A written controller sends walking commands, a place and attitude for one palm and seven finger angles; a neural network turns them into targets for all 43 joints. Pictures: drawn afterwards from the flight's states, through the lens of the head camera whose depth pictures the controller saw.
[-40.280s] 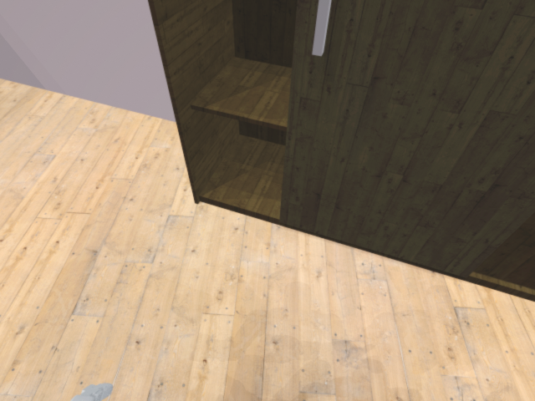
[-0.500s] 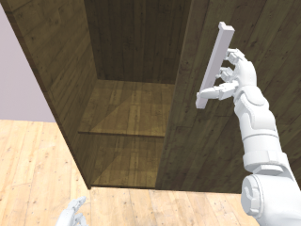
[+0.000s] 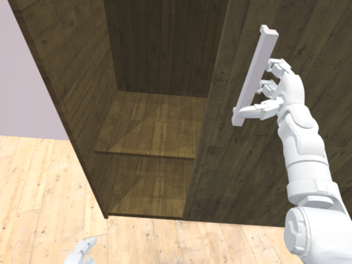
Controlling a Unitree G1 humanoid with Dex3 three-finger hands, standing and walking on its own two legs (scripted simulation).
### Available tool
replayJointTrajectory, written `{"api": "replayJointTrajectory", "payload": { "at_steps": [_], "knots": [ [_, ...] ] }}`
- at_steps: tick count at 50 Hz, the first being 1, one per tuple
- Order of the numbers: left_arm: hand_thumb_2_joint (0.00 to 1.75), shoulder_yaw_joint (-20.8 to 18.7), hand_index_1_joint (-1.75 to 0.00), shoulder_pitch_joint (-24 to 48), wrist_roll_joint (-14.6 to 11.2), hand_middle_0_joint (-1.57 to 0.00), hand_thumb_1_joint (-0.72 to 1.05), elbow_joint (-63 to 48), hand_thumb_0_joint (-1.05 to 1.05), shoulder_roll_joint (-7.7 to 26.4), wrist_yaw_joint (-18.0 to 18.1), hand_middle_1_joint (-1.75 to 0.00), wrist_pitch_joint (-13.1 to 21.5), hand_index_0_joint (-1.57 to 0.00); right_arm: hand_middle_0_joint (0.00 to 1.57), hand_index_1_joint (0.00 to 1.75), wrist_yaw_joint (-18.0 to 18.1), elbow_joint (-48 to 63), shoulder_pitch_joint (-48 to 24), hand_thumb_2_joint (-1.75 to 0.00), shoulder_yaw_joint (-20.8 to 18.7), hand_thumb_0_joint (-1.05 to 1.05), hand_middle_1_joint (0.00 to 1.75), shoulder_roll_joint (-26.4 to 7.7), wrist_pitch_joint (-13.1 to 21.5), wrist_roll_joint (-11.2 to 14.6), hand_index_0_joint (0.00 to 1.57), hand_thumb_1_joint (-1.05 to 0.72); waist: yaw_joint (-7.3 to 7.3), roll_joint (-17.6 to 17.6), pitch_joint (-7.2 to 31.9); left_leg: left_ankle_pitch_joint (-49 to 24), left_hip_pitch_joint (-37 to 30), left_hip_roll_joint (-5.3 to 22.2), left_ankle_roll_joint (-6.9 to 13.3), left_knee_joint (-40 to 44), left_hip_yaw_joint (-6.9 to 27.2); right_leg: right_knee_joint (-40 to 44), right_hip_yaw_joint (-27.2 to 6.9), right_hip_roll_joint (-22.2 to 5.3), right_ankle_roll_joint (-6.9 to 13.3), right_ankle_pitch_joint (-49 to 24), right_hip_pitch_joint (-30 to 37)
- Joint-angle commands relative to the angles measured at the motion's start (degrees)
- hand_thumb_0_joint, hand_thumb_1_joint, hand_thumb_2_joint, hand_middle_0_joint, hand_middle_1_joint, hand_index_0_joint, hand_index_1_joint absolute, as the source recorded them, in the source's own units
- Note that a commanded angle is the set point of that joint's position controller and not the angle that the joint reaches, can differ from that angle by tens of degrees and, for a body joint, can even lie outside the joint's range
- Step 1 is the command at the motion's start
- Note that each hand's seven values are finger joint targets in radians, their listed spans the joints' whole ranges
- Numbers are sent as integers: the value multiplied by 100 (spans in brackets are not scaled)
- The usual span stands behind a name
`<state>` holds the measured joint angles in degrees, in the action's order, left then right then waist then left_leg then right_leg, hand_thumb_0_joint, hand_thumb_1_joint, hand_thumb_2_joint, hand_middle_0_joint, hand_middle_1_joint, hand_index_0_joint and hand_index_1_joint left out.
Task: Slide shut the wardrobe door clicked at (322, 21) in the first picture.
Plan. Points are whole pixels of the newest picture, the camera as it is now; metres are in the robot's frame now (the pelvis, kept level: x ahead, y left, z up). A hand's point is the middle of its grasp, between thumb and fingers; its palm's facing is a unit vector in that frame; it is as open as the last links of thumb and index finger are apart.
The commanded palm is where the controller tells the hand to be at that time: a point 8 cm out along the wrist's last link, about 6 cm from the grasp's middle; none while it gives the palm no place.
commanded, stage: slide the fingers in behind the handle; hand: right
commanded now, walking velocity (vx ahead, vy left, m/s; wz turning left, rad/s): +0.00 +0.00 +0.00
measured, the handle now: (248, 80) +0.49 -0.12 +0.21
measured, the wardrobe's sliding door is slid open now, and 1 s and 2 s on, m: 0.42 0.42 0.42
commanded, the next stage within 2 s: grip the handle and tug to test in 1.40 s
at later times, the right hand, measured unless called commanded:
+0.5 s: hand (247, 92) +0.43 -0.10 +0.21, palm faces -0.03 +1.00 +0.00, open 14.0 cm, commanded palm +0.41 -0.16 +0.21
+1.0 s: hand (244, 91) +0.43 -0.10 +0.22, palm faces +0.00 +1.00 -0.02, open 14.3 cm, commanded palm +0.40 -0.14 +0.21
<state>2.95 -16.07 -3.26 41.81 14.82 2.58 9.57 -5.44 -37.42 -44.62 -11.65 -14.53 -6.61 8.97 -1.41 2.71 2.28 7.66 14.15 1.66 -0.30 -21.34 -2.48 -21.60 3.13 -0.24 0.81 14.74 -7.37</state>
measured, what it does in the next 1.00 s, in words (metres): stands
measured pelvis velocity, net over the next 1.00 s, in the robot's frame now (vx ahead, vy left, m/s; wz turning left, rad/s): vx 0.01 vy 0.00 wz -0.01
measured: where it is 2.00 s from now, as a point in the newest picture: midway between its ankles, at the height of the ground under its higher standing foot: outside the picture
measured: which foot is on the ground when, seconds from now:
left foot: down 0.00-1.00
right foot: down 0.00-1.00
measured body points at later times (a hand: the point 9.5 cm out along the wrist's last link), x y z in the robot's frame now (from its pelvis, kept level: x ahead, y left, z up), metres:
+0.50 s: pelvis +0.01 +0.00 +0.00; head +0.00 +0.02 +0.45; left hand +0.17 +0.23 -0.10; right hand +0.43 -0.16 +0.22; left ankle +0.04 +0.12 -0.74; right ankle -0.04 -0.11 -0.74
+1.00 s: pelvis +0.01 +0.00 +0.00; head +0.00 +0.02 +0.45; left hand +0.17 +0.23 -0.11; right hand +0.42 -0.15 +0.22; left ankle +0.04 +0.12 -0.74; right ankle -0.04 -0.11 -0.74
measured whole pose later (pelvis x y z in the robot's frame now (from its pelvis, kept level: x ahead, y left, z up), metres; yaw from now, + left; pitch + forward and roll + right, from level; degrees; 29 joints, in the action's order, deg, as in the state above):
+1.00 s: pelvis +0.01 +0.00 +0.00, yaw -1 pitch +0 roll +0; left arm 2.7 -12.7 -2.4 41.0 13.6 1.8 6.3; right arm 2.0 -25.6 -41.1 -6.0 -8.0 -13.9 8.2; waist -0.1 2.9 2.3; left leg 9.4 12.2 1.9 -0.4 -21.9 -3.3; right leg -21.3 2.2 -0.1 0.7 15.7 -5.4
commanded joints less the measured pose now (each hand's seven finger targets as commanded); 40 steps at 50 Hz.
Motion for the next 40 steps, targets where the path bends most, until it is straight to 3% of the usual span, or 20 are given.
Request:
{"api": "replayJointTrajectory", "payload": {
  "at_steps": [1,2,4,6,10,11,12,15,16,17,20,21,22,27,30,31,32,36,37,40],
  "knots": [
    [90,-256,-30,658,-58,-20,90,-780,0,750,20,-30,359,-20,30,120,88,1451,-3122,-30,-269,0,120,-1342,225,110,30,50,154,-556,1344,-720,-1071,-78,235,131,84,299,-307,46,75,-1035,-334],
    [90,-209,-30,624,-7,-20,90,-803,0,608,70,-30,315,-20,30,120,94,1640,-3080,-30,-98,0,120,-939,280,23,30,50,-4,-383,1426,-683,-1022,-106,187,107,106,324,-230,-27,97,-1014,-99],
    [90,-194,-30,682,2,-20,90,-860,0,575,89,-30,345,-20,30,120,138,1870,-3130,-30,-13,0,120,-823,305,2,30,50,31,-125,1587,-747,-1028,-111,207,93,104,283,-248,-1,79,-1114,63],
    [90,-241,-30,697,-15,-20,90,-786,0,687,30,-30,391,-20,30,120,198,1840,-3220,-30,-90,0,120,-1081,229,95,30,50,139,-404,1681,-1030,-1165,-91,253,54,74,243,-341,49,35,-1398,-29],
    [90,-185,-30,746,21,-20,90,-813,0,560,75,-30,296,-20,30,120,180,1837,-2820,-30,115,0,120,-545,145,33,30,50,54,-367,1612,-1200,-1143,-111,216,-1,55,231,-243,-2,43,-1511,96],
    [90,-234,-30,749,-26,-20,90,-727,0,684,2,-30,309,-20,30,120,232,1594,-2858,-30,-12,0,120,-887,5,99,30,50,163,-624,1432,-1237,-1149,-92,255,18,24,219,-319,69,18,-1538,-145],
    [90,-189,-30,742,27,-20,90,-770,0,561,44,-30,232,-20,30,120,230,1548,-2588,-30,76,0,120,-488,-19,43,30,50,68,-557,1439,-1186,-1104,-106,203,-14,48,246,-215,-19,58,-1469,-21],
    [90,-182,-30,838,30,-20,90,-878,0,531,61,-30,187,-20,30,120,266,2066,-2822,-30,228,0,120,-379,-7,6,30,50,61,-413,1650,-1300,-1172,-96,215,-46,38,214,-243,-1,42,-1623,109],
    [90,-230,-30,850,5,-20,90,-825,0,611,7,-30,214,-20,30,120,325,2022,-2892,-30,59,0,120,-716,-61,50,30,50,163,-534,1658,-1415,-1235,-89,251,-60,27,171,-296,43,15,-1761,24],
    [90,-190,-30,859,49,-20,90,-883,0,499,23,-30,161,-20,30,120,329,2173,-2662,-30,172,0,120,-366,-36,11,30,50,110,-335,1747,-1469,-1247,-97,224,-104,37,187,-237,-10,20,-1836,184],
    [90,-183,-30,899,57,-20,90,-872,0,503,63,-30,92,-20,30,120,381,2148,-2664,-30,120,0,120,-395,-114,12,30,50,92,-572,1643,-1490,-1239,-106,201,-78,33,166,-218,-6,37,-1792,122],
    [90,-215,-30,885,28,-20,90,-821,0,613,12,-30,102,-20,30,120,436,2071,-2794,-30,-56,0,120,-810,-194,40,30,50,213,-715,1579,-1520,-1300,-94,243,-75,19,162,-289,63,17,-1807,-60],
    [90,-177,-30,920,70,-20,90,-871,0,489,52,-30,35,-20,30,120,433,2096,-2579,-30,67,0,120,-432,-189,-9,30,50,117,-625,1599,-1466,-1271,-98,196,-81,46,198,-205,-8,55,-1741,72],
    [90,-178,-30,928,73,-20,90,-867,0,444,47,-30,8,-20,30,120,501,2310,-2793,-30,312,0,120,-187,-200,-40,30,50,71,-354,1747,-1546,-1263,-102,219,-115,25,152,-235,0,9,-1910,243],
    [90,-166,-30,957,85,-20,90,-896,0,450,68,-30,-29,-20,30,120,501,2346,-2711,-30,311,0,120,-157,-213,-29,30,50,93,-484,1777,-1646,-1328,-112,217,-116,19,147,-223,9,19,-1980,233],
    [90,-219,-30,939,39,-20,90,-831,0,573,4,-30,7,-20,30,120,547,2152,-2775,-30,139,0,120,-536,-304,22,30,50,216,-708,1632,-1655,-1350,-95,258,-97,-9,149,-312,74,-12,-1986,5],
    [90,-173,-30,948,79,-20,90,-852,0,440,37,-30,-60,-20,30,120,525,2085,-2550,-30,372,0,120,-33,-297,-42,30,50,88,-529,1561,-1530,-1238,-109,213,-104,5,187,-218,-9,17,-1870,138],
    [90,-227,-30,964,34,-20,90,-845,0,563,-15,-30,-15,-20,30,120,598,2235,-2839,-30,272,0,120,-423,-344,9,30,50,223,-572,1613,-1591,-1340,-89,262,-73,11,161,-306,99,-2,-1900,-8],
    [90,-189,-30,944,85,-20,90,-850,0,437,29,-30,-70,-20,30,120,576,2203,-2596,-30,317,0,120,-97,-309,-43,30,50,82,-529,1637,-1483,-1276,-110,209,-71,23,181,-216,4,34,-1789,163],
    [90,-191,-30,972,81,-20,90,-914,0,429,49,-30,-55,-20,30,120,552,2411,-2640,-30,449,0,120,53,-250,-35,30,50,92,-503,1710,-1577,-1318,-119,221,-88,5,157,-227,14,34,-1896,214]
  ]
}}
